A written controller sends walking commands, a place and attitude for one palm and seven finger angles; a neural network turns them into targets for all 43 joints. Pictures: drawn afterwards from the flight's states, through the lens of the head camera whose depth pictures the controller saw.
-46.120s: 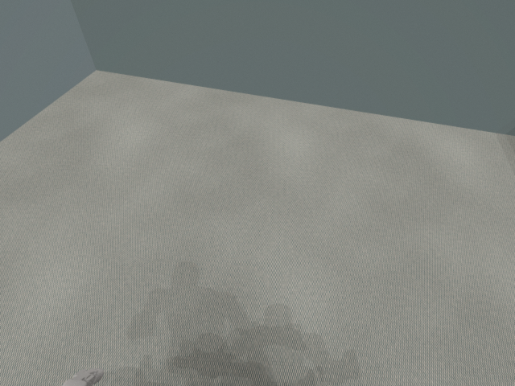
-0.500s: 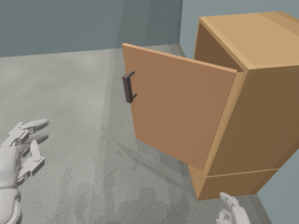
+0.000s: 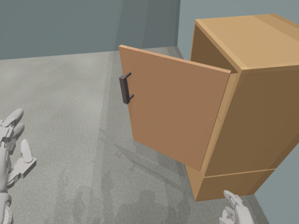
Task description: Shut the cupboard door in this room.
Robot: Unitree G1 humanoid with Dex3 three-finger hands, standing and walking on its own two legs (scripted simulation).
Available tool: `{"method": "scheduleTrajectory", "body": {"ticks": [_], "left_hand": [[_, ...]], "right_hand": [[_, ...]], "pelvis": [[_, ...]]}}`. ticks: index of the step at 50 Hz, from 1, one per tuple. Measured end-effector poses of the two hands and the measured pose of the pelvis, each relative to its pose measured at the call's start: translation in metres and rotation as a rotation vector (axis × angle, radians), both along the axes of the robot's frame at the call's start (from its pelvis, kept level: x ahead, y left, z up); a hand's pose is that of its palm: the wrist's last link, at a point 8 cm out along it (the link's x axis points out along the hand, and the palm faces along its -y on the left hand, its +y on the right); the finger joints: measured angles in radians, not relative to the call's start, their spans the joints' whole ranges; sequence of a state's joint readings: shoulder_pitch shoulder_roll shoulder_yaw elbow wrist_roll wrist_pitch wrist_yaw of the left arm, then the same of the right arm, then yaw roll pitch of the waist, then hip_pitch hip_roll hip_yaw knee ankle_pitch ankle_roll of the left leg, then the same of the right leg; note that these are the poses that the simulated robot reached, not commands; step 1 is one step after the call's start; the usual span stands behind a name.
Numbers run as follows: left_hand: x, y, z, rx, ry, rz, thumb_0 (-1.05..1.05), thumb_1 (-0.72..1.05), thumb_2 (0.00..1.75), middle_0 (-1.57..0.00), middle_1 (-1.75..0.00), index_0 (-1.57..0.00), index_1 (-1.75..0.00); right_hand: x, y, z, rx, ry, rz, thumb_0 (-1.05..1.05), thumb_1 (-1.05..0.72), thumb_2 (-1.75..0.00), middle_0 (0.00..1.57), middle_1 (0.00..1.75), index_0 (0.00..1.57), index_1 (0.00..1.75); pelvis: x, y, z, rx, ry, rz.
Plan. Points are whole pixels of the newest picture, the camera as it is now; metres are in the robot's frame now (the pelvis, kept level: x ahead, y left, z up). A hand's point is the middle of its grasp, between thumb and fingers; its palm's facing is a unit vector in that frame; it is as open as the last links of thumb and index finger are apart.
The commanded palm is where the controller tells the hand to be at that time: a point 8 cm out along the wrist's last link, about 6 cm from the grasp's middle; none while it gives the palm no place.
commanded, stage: step back with the hand held close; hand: left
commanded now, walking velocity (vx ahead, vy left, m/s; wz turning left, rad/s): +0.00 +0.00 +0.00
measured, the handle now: (127, 88) +0.65 +0.17 +0.01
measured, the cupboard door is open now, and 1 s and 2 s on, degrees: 53 53 53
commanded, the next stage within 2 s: stop stepping back and stand still in 1.28 s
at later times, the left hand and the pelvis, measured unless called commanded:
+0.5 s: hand (15, 166) +0.17 +0.29 +0.16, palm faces +0.37 -0.77 -0.52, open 7.4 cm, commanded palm +0.11 +0.32 +0.17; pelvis -0.03 +0.03 -0.01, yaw -1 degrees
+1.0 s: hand out of the picture +0.04 +0.29 +0.17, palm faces +0.50 -0.73 -0.46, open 7.4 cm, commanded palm -0.02 +0.32 +0.17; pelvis -0.13 +0.01 -0.02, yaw +4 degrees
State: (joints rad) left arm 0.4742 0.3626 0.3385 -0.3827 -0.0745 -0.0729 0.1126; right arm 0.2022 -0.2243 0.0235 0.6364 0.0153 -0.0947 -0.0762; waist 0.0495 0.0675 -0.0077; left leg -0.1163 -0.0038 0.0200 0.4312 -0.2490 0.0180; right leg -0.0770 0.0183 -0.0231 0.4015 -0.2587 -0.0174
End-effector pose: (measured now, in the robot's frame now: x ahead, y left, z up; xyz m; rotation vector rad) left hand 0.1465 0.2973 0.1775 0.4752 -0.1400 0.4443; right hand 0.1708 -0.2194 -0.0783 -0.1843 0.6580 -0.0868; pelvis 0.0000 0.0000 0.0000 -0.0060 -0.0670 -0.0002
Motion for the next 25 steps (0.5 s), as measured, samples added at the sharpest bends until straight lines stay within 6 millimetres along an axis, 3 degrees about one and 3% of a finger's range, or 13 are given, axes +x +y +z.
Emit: {"method": "scheduleTrajectory", "body": {"ticks": [7, 17, 25], "left_hand": [[0.003, 0.009, 0.001, 0.039, 0.016, 0.012, 0.01, 0.89, 0.9, -0.21, -0.31, -0.21, -0.3], [0.008, 0.014, -0.006, 0.078, 0.077, -0.07, 0.01, 0.89, 0.9, -0.22, -0.31, -0.21, -0.3], [-0.011, 0.031, 0.005, 0.129, 0.018, -0.081, 0.01, 0.89, 0.9, -0.22, -0.31, -0.21, -0.3]], "right_hand": [[-0.005, -0.005, -0.006, -0.001, 0.045, -0.013, 0.01, -0.9, -0.9, 0.2, 0.3, 0.2, 0.3], [-0.02, -0.012, -0.009, -0.05, 0.118, -0.104, 0.01, -0.9, -0.9, 0.2, 0.3, 0.2, 0.3], [-0.038, 0.0, 0.002, -0.056, 0.084, -0.119, 0.01, -0.9, -0.9, 0.2, 0.3, 0.2, 0.3]], "pelvis": [[-0.002, 0.001, -0.001, -0.013, 0.041, 0.003], [-0.009, 0.018, -0.003, -0.005, 0.091, -0.01], [-0.032, 0.027, -0.006, -0.008, 0.089, -0.018]]}}
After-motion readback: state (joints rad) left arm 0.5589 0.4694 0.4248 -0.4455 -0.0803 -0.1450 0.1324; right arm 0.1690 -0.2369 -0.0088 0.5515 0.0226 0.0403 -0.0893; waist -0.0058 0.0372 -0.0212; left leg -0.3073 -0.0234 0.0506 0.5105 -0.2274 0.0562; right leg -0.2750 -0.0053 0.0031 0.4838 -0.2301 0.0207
